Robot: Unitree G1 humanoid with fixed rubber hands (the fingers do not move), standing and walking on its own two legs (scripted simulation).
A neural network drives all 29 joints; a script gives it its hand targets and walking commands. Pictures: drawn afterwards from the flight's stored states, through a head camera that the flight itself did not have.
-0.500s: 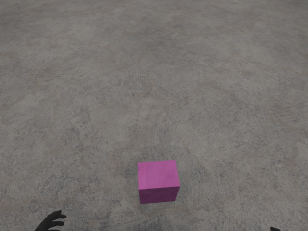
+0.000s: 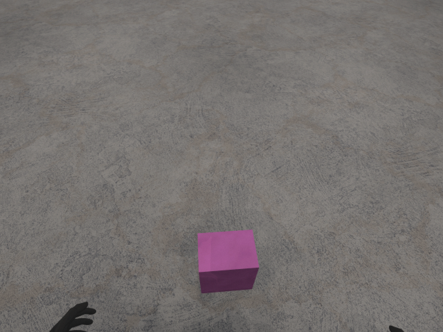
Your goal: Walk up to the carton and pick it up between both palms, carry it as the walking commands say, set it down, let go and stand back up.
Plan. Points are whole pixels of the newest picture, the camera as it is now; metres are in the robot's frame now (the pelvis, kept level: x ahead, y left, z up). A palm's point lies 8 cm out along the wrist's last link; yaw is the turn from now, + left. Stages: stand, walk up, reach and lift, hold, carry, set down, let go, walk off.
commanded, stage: walk up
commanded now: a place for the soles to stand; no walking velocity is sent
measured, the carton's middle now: (226, 262) +0.51 +0.00 -0.62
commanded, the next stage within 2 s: none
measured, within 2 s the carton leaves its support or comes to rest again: neither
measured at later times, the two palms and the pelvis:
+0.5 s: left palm out of the picture +0.14 +0.29 -0.08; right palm out of the picture +0.07 -0.35 -0.08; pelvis +0.02 -0.01 +0.00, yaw +0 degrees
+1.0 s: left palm (94, 321) +0.17 +0.25 -0.09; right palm out of the picture +0.12 -0.39 -0.11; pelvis +0.06 -0.06 -0.02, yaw +1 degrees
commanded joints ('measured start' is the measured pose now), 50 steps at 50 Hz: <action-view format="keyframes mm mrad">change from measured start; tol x32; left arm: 1 -45 162 87 22 16 -15 25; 50 -2 287 143 -20 44 -4 21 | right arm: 1 -17 -229 -54 -43 -20 -21 -14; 36 424 -331 -141 -36 -33 -67 -56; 50 85 -227 -80 -49 -6 5 -68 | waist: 1 18 104 -87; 50 59 -151 33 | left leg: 1 52 152 -315 -218 125 84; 14 8 131 -287 -205 187 70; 18 85 182 -533 -362 -483 147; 22 307 260 -583 -277 -15 205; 28 -504 -1 -18 312 -226 -19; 34 132 -41 154 -85 132 -14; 37 343 335 -727 -331 403 197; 50 -221 -21 -75 381 -227 -22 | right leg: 1 27 1 31 -70 -33 -63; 14 71 -13 41 -83 36 -68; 17 -67 -27 116 -32 -346 -102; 22 -234 37 65 -20 -133 -52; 27 502 -327 467 -380 140 -268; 32 240 -250 125 -219 581 -237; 38 -278 20 125 463 -238 -18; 50 -6 -363 477 -425 -127 -241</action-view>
